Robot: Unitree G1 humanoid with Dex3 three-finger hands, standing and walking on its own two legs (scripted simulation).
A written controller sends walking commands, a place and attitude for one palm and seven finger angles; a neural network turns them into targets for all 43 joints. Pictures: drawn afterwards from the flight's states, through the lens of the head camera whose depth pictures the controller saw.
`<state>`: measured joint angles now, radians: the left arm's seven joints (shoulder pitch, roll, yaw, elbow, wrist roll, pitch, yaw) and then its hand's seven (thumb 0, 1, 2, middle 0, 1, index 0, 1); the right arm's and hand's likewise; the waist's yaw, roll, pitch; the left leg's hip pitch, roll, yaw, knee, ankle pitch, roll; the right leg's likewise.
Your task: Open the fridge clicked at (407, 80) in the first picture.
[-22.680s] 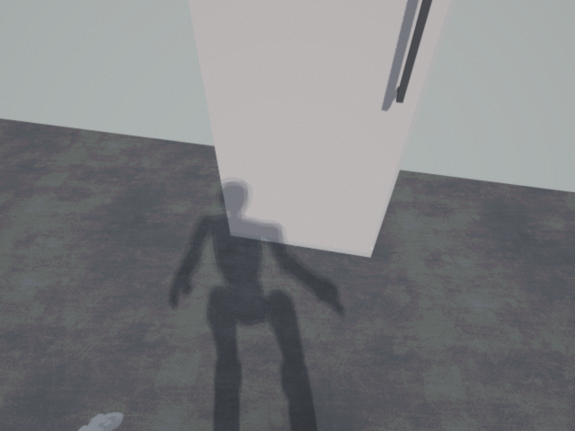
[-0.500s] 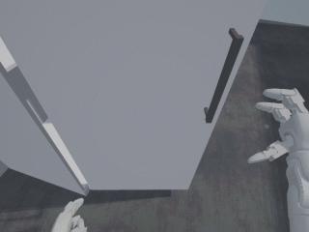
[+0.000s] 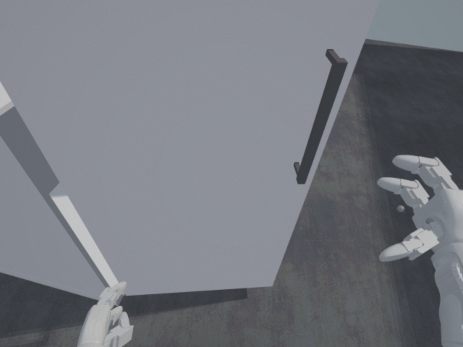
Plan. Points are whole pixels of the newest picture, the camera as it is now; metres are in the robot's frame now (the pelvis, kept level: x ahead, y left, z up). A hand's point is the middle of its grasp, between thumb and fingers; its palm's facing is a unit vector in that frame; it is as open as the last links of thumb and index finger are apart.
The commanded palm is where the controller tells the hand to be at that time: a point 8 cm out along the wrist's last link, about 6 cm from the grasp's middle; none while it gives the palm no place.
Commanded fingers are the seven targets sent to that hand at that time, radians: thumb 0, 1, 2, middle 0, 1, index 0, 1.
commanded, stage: draw the hand back to the body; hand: right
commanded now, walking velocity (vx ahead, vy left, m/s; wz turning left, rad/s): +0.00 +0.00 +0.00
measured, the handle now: (314, 126) +0.47 -0.14 +0.17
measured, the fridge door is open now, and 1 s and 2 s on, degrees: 72 72 72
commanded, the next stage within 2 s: step back with the hand held close in 1.48 s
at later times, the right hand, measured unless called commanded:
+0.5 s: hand (435, 232) +0.24 -0.26 +0.17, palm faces +0.31 +0.93 -0.19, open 14.2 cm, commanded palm +0.19 -0.30 +0.17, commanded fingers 0.00 0.15 -0.39 0.24 0.92 0.24 0.92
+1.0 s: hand (462, 250) +0.21 -0.28 +0.17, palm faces +0.47 +0.82 -0.34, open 9.8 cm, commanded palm +0.16 -0.31 +0.18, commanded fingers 0.00 -0.75 -0.83 0.20 0.38 0.20 0.38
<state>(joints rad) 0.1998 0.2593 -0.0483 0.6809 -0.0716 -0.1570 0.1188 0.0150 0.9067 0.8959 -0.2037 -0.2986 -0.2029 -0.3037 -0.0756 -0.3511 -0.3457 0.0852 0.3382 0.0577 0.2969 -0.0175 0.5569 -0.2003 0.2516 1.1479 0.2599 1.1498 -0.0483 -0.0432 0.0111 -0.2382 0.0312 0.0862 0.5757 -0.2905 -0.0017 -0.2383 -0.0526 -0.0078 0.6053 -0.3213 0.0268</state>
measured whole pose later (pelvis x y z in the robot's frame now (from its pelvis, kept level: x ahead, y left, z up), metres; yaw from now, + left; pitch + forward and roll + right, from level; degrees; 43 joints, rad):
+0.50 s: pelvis +0.00 -0.01 +0.01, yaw +1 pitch -6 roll +1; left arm 0.15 0.24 -0.06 0.66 -0.02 -0.22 0.11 0.02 0.91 0.90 -0.20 -0.30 -0.20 -0.30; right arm 0.18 -0.34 -0.34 -0.23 0.20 0.12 0.06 -0.02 0.44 -0.25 0.25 1.08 0.25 1.08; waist -0.06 -0.05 0.03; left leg -0.11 0.03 0.08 0.44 -0.22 -0.01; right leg -0.12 -0.05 -0.02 0.49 -0.27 0.02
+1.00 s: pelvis +0.01 -0.01 +0.02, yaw +2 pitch -7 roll +1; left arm 0.18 0.22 -0.01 0.72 0.02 -0.17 0.09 0.02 0.91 0.90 -0.20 -0.30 -0.20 -0.30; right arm 0.40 -0.32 -0.34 -0.34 0.07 -0.07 -0.13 0.00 -0.40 -0.66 0.22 0.59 0.23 0.59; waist -0.06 -0.06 0.05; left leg -0.04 0.03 0.05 0.36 -0.19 -0.02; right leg -0.03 -0.04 -0.05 0.40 -0.24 0.01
